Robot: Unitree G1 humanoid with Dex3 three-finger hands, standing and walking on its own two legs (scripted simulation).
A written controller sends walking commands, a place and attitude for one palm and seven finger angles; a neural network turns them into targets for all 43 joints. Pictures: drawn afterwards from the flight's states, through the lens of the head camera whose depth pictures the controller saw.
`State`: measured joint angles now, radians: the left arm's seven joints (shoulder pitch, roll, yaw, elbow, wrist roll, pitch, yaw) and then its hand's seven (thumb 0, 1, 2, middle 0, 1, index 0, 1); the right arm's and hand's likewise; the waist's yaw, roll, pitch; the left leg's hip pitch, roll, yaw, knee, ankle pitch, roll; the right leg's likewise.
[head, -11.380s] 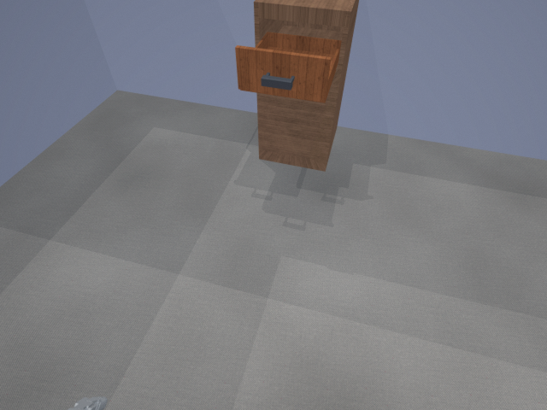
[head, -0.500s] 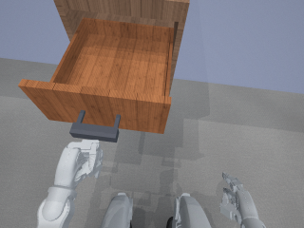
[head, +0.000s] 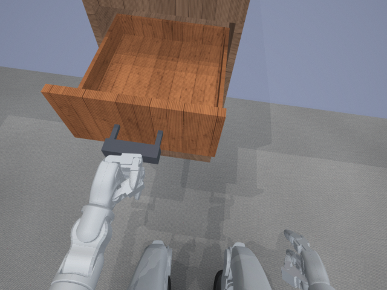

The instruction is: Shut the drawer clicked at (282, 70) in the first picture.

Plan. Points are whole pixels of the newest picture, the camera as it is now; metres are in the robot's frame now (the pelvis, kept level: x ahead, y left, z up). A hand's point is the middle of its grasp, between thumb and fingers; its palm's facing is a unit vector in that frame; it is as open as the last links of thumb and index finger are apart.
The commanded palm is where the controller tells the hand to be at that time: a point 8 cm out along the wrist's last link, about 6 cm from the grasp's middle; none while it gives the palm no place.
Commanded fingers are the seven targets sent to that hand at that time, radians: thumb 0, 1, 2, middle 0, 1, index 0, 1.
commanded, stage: push the drawer shut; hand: left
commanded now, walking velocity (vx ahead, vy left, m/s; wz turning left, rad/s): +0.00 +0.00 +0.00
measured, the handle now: (135, 141) +0.40 +0.14 +0.04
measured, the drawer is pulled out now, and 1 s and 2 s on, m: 0.28 0.13 0.02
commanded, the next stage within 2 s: none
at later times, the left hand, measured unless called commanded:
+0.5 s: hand (150, 143) +0.40 +0.11 +0.03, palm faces -0.12 -0.99 -0.06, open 3.0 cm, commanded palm +0.40 +0.16 +0.04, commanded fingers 0.00 0.90 0.90 -1.40 -1.60 -1.40 -1.60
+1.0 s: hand (157, 118) +0.46 +0.11 +0.03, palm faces -0.10 -0.99 -0.06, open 3.0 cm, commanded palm +0.46 +0.15 +0.04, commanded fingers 0.00 0.90 0.90 -1.40 -1.60 -1.40 -1.60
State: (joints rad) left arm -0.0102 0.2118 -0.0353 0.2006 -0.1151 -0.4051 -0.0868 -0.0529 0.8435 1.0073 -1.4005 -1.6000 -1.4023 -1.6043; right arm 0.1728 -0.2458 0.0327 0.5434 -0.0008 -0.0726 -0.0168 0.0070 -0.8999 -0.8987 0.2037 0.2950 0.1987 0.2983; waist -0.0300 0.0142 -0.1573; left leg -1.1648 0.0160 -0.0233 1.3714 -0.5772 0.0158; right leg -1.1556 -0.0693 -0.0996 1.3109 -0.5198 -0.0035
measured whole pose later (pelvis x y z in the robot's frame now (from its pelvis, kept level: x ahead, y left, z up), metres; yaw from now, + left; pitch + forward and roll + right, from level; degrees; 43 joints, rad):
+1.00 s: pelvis +0.00 +0.00 +0.00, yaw -1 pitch +25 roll -2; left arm -0.66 0.27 0.18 0.92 -0.08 -0.51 -0.10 -0.02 0.82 0.97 -1.40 -1.60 -1.40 -1.60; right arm 0.25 -0.25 0.02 0.63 -0.02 0.00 0.00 0.00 -0.90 -0.90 0.20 0.29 0.20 0.30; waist -0.12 0.02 -0.14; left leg -1.21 0.03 0.00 1.32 -0.55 0.01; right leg -1.22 -0.05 -0.07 1.27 -0.49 -0.01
